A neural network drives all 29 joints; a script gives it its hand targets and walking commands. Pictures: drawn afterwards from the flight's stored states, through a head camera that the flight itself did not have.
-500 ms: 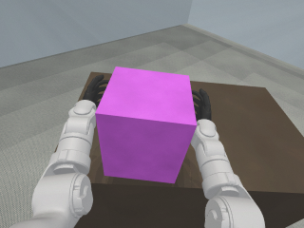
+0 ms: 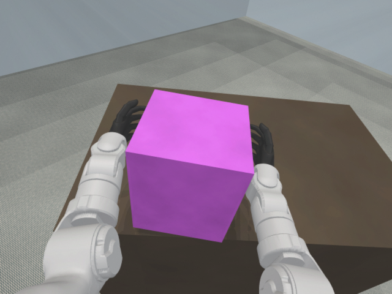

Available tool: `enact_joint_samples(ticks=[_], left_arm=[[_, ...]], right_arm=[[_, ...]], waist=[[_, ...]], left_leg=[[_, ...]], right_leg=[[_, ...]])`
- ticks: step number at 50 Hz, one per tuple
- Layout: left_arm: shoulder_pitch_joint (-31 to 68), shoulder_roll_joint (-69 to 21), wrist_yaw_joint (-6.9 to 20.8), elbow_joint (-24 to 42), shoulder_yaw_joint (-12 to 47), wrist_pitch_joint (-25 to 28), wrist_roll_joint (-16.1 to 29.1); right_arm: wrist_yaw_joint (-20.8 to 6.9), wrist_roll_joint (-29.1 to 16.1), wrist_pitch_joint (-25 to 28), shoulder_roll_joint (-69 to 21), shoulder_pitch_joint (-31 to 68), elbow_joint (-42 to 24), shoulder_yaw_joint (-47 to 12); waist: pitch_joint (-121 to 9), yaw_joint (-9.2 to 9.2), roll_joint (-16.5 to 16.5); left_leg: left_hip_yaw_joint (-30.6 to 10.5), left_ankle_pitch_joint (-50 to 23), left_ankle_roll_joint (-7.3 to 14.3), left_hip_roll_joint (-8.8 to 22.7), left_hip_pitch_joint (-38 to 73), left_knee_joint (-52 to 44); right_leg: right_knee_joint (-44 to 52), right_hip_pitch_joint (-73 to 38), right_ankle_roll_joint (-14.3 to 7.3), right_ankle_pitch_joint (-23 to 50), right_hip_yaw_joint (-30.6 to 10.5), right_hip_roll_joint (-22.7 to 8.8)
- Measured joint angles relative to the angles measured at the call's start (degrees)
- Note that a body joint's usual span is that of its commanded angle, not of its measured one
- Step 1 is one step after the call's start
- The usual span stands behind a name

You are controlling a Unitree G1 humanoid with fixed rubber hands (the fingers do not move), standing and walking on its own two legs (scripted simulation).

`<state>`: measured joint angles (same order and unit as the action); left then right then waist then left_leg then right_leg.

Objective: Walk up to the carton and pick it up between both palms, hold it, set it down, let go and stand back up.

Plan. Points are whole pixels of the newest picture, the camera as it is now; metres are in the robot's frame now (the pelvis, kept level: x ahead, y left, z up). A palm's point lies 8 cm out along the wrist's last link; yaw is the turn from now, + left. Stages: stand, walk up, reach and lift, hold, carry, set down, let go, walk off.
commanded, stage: set down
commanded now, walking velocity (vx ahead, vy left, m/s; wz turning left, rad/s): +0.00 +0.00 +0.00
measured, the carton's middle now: (189, 168) +0.40 -0.01 +0.05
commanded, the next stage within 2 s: none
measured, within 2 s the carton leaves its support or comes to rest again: rests again in 0.20 s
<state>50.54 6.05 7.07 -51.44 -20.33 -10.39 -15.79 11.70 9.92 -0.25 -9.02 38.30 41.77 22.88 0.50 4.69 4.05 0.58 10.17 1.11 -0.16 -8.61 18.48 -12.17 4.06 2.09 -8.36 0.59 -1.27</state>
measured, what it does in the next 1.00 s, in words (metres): stands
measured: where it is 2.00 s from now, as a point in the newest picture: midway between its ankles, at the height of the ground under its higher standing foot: outside the picture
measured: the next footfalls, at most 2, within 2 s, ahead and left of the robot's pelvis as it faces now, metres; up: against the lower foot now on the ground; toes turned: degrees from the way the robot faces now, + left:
none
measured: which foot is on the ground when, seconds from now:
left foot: down 0.00-1.00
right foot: down 0.00-1.00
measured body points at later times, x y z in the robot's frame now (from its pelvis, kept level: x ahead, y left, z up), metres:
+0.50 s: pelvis +0.00 +0.00 +0.00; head +0.02 +0.04 +0.45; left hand +0.44 +0.15 +0.11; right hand +0.38 -0.16 +0.10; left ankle +0.00 +0.10 -0.75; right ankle -0.02 -0.14 -0.75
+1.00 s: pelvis -0.01 +0.00 +0.00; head +0.02 +0.04 +0.45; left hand +0.44 +0.15 +0.10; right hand +0.38 -0.15 +0.10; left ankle +0.00 +0.10 -0.75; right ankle -0.02 -0.14 -0.75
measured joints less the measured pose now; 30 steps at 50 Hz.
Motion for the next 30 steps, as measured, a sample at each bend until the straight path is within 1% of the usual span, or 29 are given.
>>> enact_joint_samples(ticks=[10,20,25,30], left_arm=[[-0.86,-0.48,0.71,0.18,-1.00,1.17,-0.68],[-0.12,-0.81,1.44,-0.97,-3.14,2.90,-2.15],[0.18,-1.37,1.80,-2.21,-5.16,4.35,-3.94],[-0.22,-1.78,1.83,-1.91,-5.60,5.24,-4.47]], right_arm=[[-0.13,1.56,1.80,-0.93,-1.07,0.08,1.09],[-0.75,4.04,3.62,-1.94,-0.44,0.48,3.76],[-1.40,5.52,4.33,-2.42,-0.14,0.52,5.53],[-1.97,6.91,5.87,-2.77,-0.03,1.00,6.99]], waist=[[0.30,-0.18,-0.02],[0.96,-0.42,0.27],[0.95,-1.08,0.42],[1.05,-1.29,0.52]], left_leg=[[-0.04,-0.17,-0.13,0.17,-0.27,-0.05],[0.21,-0.73,-0.09,0.16,-0.27,-0.49],[0.62,-0.72,0.06,0.15,-0.49,-0.45],[0.83,-0.53,0.15,0.11,-0.51,-0.25]], right_leg=[[0.12,0.10,-0.17,0.09,0.61,0.06],[0.07,0.30,-0.19,0.36,0.88,-0.07],[-0.29,0.76,-0.10,0.29,0.72,-0.17],[-0.45,0.77,-0.01,0.12,0.78,-0.29]])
